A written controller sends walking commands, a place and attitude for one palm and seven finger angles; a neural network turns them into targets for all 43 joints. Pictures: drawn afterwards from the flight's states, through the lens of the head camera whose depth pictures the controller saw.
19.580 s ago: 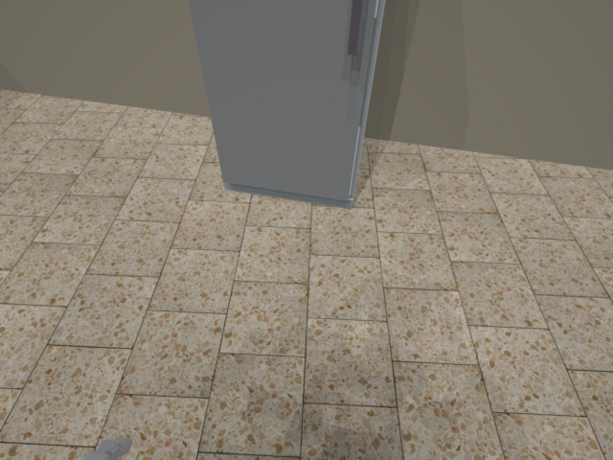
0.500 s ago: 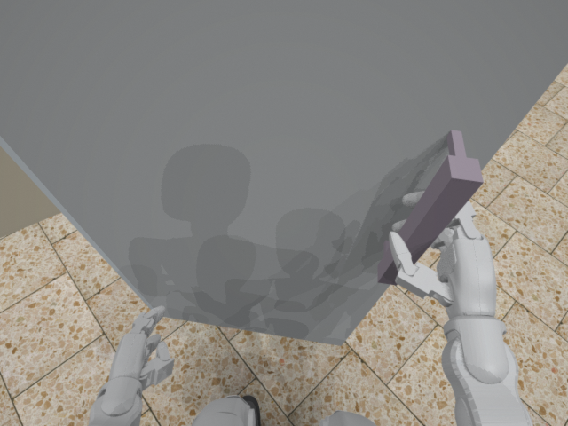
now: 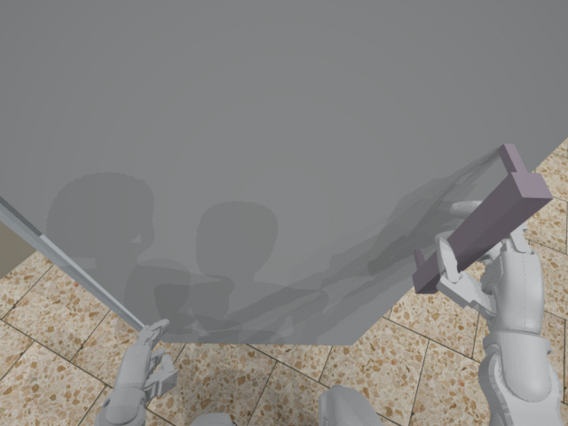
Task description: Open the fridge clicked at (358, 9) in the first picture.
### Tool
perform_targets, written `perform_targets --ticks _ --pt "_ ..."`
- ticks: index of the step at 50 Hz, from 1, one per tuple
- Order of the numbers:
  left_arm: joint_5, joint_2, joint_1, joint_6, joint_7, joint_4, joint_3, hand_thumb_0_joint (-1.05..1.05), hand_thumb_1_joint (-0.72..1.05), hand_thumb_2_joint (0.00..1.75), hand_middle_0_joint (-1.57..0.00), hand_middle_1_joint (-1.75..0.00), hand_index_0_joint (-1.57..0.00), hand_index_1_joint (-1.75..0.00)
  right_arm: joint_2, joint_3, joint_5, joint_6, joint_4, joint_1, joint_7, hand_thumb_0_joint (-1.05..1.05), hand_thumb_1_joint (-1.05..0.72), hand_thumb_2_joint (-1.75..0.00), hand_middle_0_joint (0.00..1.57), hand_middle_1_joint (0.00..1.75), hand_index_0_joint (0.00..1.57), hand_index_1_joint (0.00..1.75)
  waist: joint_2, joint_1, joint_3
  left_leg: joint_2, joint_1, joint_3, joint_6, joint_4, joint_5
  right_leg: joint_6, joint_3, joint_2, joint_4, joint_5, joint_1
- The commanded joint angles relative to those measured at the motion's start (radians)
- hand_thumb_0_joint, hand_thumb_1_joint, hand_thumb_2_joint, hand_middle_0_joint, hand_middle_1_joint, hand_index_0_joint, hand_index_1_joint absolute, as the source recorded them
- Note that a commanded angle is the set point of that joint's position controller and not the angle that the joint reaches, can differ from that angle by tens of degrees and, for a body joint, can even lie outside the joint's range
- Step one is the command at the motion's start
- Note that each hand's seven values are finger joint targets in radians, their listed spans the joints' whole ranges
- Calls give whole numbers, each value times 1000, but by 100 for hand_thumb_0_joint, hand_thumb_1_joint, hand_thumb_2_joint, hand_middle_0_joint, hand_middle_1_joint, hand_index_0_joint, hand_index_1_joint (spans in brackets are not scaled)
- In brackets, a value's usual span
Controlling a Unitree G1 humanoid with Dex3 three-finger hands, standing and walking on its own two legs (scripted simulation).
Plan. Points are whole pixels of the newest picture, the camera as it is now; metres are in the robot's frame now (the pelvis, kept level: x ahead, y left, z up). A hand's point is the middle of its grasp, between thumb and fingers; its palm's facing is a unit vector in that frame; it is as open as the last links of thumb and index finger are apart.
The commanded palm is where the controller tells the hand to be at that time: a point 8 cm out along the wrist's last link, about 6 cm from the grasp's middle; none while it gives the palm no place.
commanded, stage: walk backward, drawing the door open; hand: right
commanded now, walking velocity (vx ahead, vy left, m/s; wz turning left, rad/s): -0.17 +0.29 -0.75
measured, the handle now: (458, 231) +0.34 -0.18 +0.12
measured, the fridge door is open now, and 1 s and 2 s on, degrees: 55 72 69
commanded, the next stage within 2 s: stop walking and hold the door back in 0.40 s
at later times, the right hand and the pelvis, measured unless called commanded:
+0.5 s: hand (444, 394) +0.16 -0.13 +0.11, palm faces +0.60 +0.74 -0.30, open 6.9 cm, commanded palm +0.11 -0.15 +0.12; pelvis -0.03 +0.18 -0.01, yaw -18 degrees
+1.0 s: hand (444, 412) +0.15 -0.12 +0.12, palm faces +0.57 +0.78 -0.24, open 6.3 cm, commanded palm +0.11 -0.17 +0.12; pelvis -0.12 +0.22 +0.01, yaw -26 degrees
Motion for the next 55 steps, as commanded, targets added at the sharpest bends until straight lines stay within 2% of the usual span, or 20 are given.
perform_targets --ticks 1,4,5,6,7,10,14,20,21,23,24,27,31,38,39,42,46,52,54,55 --pt "10 28 -76 -41 27 -179 -5 0 90 90 -20 -30 -20 -30 -148 -106 6 -127 -327 -149 -12 0 -90 -90 45 140 45 140 215 -13 -334 232 271 27 171 -36 754 1 -121 -19 -237 39 60" --pt "20 53 -8 -45 41 -201 7 0 90 90 -20 -30 -20 -30 -134 -90 19 -121 -358 -136 2 0 -90 -90 45 140 45 140 153 16 -360 150 108 76 114 103 538 -5 -163 9 -626 323 330" --pt "20 72 35 -49 47 -201 20 0 90 90 -20 -30 -20 -30 -123 -71 16 -121 -368 -161 1 0 -90 -90 45 140 45 140 59 49 -386 107 -100 78 61 287 306 -32 -44 -81 -738 555 579" --pt "24 129 17 -53 48 -215 42 0 90 90 -20 -30 -20 -30 -94 -34 18 -126 -355 -131 4 0 -90 -90 45 140 45 140 -192 15 -382 -19 -342 52 -16 481 -231 -131 357 -389 -808 1022 741" --pt "36 120 34 -61 26 -199 21 0 90 90 -20 -30 -20 -30 -130 -42 -20 -139 -382 -161 3 0 -90 -90 45 140 45 140 -195 -2 -419 -46 -397 -108 -42 614 -351 -245 639 -542 -800 1246 754" --pt "27 114 -4 -71 8 -191 26 0 90 90 -20 -30 -20 -30 -197 -100 -31 -137 -434 -186 11 0 -90 -90 45 140 45 140 -172 5 -306 3 -330 -178 -42 574 -157 -219 407 -414 -821 818 509" --pt "16 110 33 -78 -7 -167 30 0 90 90 -20 -30 -20 -30 -136 -84 -19 -97 -347 -154 -12 0 -90 -90 45 140 45 140 -249 -16 -350 -47 -141 -85 -40 318 -62 -136 121 -244 -751 811 466" --pt "-2 117 16 -88 -6 -200 20 0 90 90 -20 -30 -20 -30 -194 -170 14 -96 -295 -142 -42 0 -90 -90 45 140 45 140 -223 -23 -355 -106 122 -1 -59 -63 -2 -120 137 -180 -677 573 313" --pt "-6 107 25 -89 -3 -199 18 0 90 90 -20 -30 -20 -30 -242 -210 11 -100 -295 -139 -46 0 -90 -90 45 140 45 140 -131 -24 -355 -83 160 -5 -62 -191 125 -84 86 -115 -595 494 307" --pt "-7 54 -12 -76 -2 -212 8 0 90 90 -20 -30 -20 -30 -364 -292 5 -99 -294 -141 -50 0 -90 -90 45 140 45 140 365 -29 -342 247 162 -298 75 -255 485 5 -55 93 -141 9 65" --pt "0 61 -40 -80 7 -200 2 0 90 90 -20 -30 -20 -30 -364 -310 7 -99 -280 -148 -54 0 -90 -90 45 140 45 140 303 -52 -356 337 89 -314 146 -234 549 -11 7 77 102 -46 34" --pt "2 93 -18 -58 10 -139 9 0 90 90 -20 -30 -20 -30 -305 -290 8 -84 -50 -220 -60 0 -90 -90 45 140 45 140 196 -13 -342 315 211 -238 164 -116 687 18 38 15 188 58 -67" --pt "-1 116 -33 -41 43 -123 -9 0 90 90 -20 -30 -20 -30 -353 -297 9 -131 151 -464 -79 0 -90 -90 45 140 45 140 196 -15 -337 288 244 -156 110 -94 803 -6 -34 31 -167 129 64" --pt "-14 156 8 -8 18 -131 2 0 90 90 -20 -30 -20 -30 -325 -205 3 -153 286 -766 -66 0 -90 -90 45 140 45 140 191 -20 -364 301 159 -213 103 -138 357 -44 -71 39 -621 240 281" --pt "-14 163 17 -2 14 -128 4 0 90 90 -20 -30 -20 -30 -322 -197 4 -159 299 -798 -63 0 -90 -90 45 140 45 140 129 -8 -371 252 121 -168 72 -91 273 -52 -77 34 -725 330 361" --pt "-23 195 12 8 6 -153 10 0 90 90 -20 -30 -20 -30 -293 -143 7 -176 313 -906 -54 0 -90 -90 45 140 45 140 -343 -30 -346 -20 -145 20 -20 247 -213 -213 272 -286 -812 628 466" --pt "-36 179 53 -15 12 -128 8 0 90 90 -20 -30 -20 -30 -356 -168 0 -151 431 -1045 -52 0 -90 -90 45 140 45 140 -79 -6 -354 -31 -210 -59 -9 358 -175 -255 296 -286 -794 463 474" --pt "-36 187 55 -6 26 -101 -15 0 90 90 -20 -30 -20 -30 -342 -138 8 -112 668 -1117 -17 0 -90 -90 45 140 45 140 -119 -24 -372 -77 111 14 0 -41 -92 -169 111 -196 -729 241 323" --pt "-23 183 67 4 33 -82 -12 0 90 90 -20 -30 -20 -30 -441 -202 -6 -114 759 -1178 -20 0 -90 -90 45 140 45 140 42 -31 -371 32 262 -163 60 -183 -187 -117 42 -124 -568 125 139" --pt "-20 176 80 10 35 -85 -7 0 90 90 -20 -30 -20 -30 -478 -226 -6 -112 786 -1180 -20 0 -90 -90 45 140 45 140 216 -25 -344 184 298 -402 141 -276 -309 -67 -39 -35 -415 70 -9"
